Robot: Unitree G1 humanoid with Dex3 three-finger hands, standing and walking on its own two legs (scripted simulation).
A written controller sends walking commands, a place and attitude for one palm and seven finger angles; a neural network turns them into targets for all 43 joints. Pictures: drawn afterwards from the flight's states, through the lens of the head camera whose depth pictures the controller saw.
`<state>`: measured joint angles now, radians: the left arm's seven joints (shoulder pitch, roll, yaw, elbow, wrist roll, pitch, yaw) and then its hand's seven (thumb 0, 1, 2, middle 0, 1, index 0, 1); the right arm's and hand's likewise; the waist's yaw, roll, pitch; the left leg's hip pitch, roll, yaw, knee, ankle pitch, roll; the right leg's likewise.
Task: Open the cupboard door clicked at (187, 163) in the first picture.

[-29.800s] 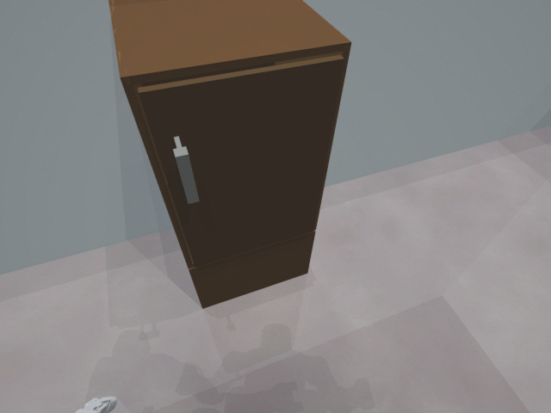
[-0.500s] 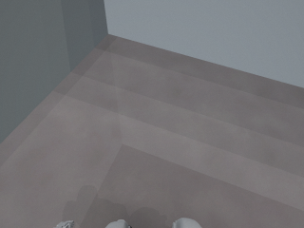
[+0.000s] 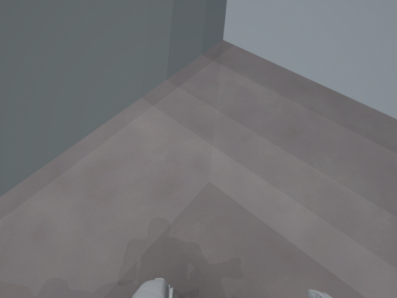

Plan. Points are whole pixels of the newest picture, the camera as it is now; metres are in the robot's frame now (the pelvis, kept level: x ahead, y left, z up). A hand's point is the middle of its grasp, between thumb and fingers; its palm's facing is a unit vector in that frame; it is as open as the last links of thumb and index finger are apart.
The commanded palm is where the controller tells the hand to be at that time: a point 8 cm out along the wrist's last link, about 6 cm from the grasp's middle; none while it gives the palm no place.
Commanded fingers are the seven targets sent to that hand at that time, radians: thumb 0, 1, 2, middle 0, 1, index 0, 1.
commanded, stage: turn to face it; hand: left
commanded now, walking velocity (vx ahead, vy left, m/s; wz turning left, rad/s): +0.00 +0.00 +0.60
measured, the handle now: out of the picture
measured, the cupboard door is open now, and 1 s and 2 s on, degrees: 44 44 44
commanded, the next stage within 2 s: none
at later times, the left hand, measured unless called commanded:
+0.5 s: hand out of the picture +0.06 +0.22 -0.15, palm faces +0.26 -0.91 -0.31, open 7.4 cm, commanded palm none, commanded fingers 0.00 0.90 0.90 -0.20 -0.30 -0.20 -0.30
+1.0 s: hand out of the picture -0.11 +0.16 -0.19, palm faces +0.60 -0.76 -0.25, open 7.4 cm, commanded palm none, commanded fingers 0.00 0.90 0.90 -0.20 -0.30 -0.20 -0.30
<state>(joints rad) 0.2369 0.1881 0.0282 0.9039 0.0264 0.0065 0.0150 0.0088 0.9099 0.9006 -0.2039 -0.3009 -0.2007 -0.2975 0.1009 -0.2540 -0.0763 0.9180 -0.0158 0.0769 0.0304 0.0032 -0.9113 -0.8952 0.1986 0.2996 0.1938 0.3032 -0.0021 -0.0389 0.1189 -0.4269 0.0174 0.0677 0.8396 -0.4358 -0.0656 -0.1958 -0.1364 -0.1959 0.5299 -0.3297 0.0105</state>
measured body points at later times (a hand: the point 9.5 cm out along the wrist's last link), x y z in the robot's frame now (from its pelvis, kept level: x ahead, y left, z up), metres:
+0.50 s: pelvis +0.00 -0.03 -0.01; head +0.06 -0.03 +0.43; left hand +0.05 +0.26 -0.13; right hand +0.13 -0.26 -0.17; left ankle +0.01 +0.12 -0.74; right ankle +0.02 -0.15 -0.74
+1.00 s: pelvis -0.01 -0.04 -0.02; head +0.02 +0.01 +0.43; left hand -0.14 +0.20 -0.17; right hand +0.25 -0.17 -0.14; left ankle -0.06 +0.05 -0.74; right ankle +0.03 -0.15 -0.71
